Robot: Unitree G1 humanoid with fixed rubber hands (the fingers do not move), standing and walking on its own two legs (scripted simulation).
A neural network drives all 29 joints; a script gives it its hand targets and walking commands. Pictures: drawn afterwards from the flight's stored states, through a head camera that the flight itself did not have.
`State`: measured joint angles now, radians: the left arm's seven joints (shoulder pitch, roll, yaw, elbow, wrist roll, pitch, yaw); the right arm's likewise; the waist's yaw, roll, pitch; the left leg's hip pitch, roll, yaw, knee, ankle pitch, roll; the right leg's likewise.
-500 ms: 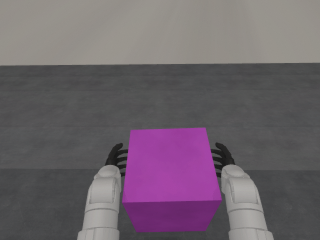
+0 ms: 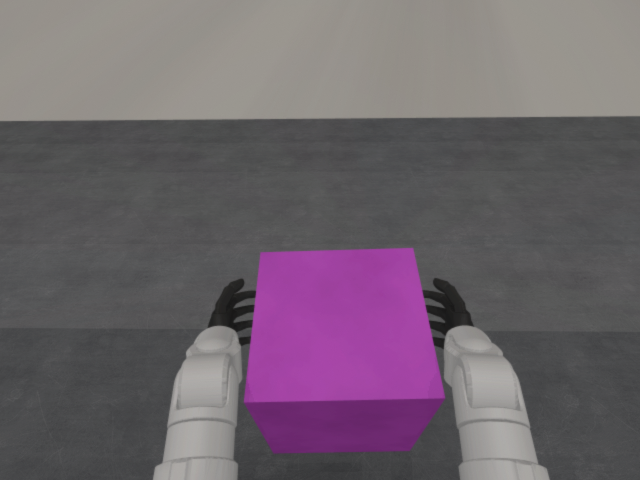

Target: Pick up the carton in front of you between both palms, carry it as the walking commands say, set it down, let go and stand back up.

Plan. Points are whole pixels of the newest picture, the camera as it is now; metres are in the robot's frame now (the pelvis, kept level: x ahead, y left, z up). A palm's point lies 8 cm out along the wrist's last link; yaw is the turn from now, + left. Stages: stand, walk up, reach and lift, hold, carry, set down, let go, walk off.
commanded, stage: carry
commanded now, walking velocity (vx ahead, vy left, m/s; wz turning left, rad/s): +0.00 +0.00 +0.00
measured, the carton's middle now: (339, 356) +0.30 +0.00 -0.04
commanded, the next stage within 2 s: none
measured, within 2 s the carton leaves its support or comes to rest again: neither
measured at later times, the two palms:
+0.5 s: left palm (216, 306) +0.33 +0.16 +0.05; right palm (440, 301) +0.33 -0.14 +0.05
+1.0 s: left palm (244, 200) +0.56 +0.16 +0.04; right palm (413, 197) +0.56 -0.14 +0.04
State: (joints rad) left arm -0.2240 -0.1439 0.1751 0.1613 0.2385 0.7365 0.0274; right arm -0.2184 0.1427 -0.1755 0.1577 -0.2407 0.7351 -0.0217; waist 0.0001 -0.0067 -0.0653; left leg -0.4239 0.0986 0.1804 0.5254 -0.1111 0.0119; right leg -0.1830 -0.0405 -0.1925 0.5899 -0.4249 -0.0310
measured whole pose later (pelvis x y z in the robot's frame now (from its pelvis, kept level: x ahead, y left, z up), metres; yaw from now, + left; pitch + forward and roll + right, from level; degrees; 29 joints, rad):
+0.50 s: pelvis +0.04 +0.01 +0.01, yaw +1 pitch +2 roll +1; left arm -0.22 -0.14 0.15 0.16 0.24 0.74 0.04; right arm -0.20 0.14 -0.19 0.15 -0.23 0.73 -0.02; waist 0.01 -0.04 -0.09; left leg -0.41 0.08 0.18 0.64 -0.33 0.01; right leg -0.04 -0.05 -0.20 0.37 -0.37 -0.01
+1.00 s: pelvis +0.27 +0.00 +0.00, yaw +2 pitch +3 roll +0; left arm -0.21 -0.14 0.15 0.10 0.23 0.74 0.03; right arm -0.20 0.14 -0.15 0.08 -0.23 0.74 -0.03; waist 0.01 0.02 -0.06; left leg -0.03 0.11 0.18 0.49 -0.44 -0.05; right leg -0.43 -0.05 -0.22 0.44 -0.05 -0.04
